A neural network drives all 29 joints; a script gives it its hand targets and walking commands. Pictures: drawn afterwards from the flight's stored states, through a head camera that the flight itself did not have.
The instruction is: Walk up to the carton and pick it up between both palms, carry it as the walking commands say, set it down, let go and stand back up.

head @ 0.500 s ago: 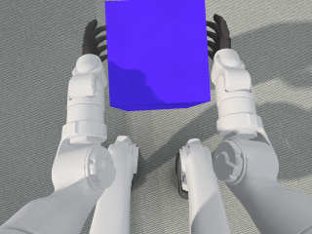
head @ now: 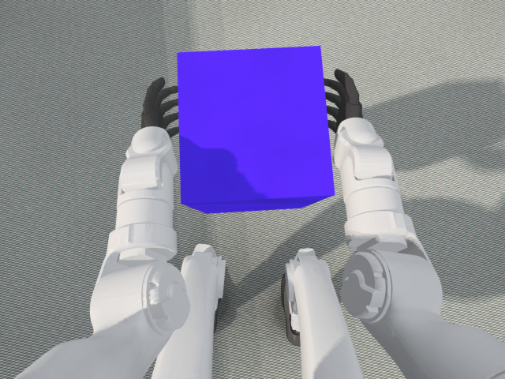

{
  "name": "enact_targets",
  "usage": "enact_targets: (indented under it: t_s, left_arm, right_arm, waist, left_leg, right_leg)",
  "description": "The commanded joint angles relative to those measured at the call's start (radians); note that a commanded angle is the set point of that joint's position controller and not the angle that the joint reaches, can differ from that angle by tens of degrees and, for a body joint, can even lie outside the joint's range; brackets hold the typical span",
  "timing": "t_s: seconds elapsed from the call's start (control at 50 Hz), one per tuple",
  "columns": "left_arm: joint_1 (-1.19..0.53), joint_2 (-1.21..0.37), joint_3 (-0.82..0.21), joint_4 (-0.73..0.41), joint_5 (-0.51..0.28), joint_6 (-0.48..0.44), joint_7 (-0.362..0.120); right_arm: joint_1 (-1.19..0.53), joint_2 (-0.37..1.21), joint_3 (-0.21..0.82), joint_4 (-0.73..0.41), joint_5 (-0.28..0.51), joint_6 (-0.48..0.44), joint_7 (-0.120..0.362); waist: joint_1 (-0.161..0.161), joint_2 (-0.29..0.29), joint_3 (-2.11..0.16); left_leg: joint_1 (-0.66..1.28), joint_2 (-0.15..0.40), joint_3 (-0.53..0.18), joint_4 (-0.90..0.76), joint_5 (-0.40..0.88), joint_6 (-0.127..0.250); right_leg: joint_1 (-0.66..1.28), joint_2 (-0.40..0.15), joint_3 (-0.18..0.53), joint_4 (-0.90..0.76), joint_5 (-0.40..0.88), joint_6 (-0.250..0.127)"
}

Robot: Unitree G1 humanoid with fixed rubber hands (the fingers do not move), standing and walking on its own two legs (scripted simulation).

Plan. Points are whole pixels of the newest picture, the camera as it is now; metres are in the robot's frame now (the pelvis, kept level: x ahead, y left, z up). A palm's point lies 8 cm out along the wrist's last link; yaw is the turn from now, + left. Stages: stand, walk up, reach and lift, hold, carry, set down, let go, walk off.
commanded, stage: reach and lift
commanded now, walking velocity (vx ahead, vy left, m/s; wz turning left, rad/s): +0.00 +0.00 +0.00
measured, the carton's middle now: (252, 146) +0.46 +0.02 -0.13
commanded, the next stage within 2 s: none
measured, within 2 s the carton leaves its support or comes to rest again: neither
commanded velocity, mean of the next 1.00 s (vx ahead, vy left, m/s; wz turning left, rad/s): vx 0.00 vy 0.00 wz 0.00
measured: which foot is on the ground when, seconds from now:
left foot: down 0.00-1.00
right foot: down 0.00-1.00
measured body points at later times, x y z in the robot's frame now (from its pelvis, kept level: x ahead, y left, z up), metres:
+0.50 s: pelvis +0.02 +0.00 +0.06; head +0.21 +0.00 +0.47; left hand +0.45 +0.16 +0.01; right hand +0.47 -0.13 +0.01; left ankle +0.10 +0.13 -0.53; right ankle +0.09 -0.13 -0.53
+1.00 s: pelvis +0.04 +0.00 +0.13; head +0.19 +0.00 +0.55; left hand +0.43 +0.16 +0.08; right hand +0.45 -0.13 +0.08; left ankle +0.10 +0.13 -0.53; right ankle +0.09 -0.13 -0.53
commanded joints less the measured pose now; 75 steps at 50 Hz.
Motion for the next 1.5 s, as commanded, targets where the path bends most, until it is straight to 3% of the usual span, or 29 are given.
enact_targets:
  t_s: [0.0,0.46,1.0,1.48]
  left_arm:
    - [-0.712,-1.078,-0.577,0.042,-0.167,-0.029,-0.235]
    - [-0.527,-1.122,-0.617,0.025,-0.151,-0.054,-0.232]
    - [-0.274,-1.142,-0.657,-0.024,-0.102,-0.081,-0.248]
    - [-0.101,-1.163,-0.744,-0.104,-0.101,-0.034,-0.266]
  right_arm:
    - [-0.616,1.117,0.512,0.062,0.146,-0.008,0.219]
    - [-0.442,1.161,0.551,0.040,0.134,-0.036,0.218]
    - [-0.210,1.178,0.597,-0.017,0.105,-0.068,0.234]
    - [-0.050,1.159,0.640,-0.102,0.093,-0.027,0.254]
  waist:
    - [0.014,-0.006,-0.967]
    - [0.012,-0.004,-0.851]
    - [0.009,0.000,-0.675]
    - [0.010,0.008,-0.500]
  left_leg:
    - [0.615,-0.147,0.111,-0.155,0.232,0.001]
    - [0.816,-0.139,0.072,-0.350,0.272,0.009]
    - [1.101,-0.111,0.020,-0.635,0.391,0.025]
    - [1.421,-0.087,-0.007,-0.893,0.460,0.030]
  right_leg:
    - [0.488,0.135,-0.091,-0.201,0.205,-0.002]
    - [0.689,0.127,-0.055,-0.393,0.246,-0.010]
    - [0.988,0.096,-0.002,-0.687,0.381,-0.021]
    - [1.256,0.068,0.023,-0.941,0.437,-0.031]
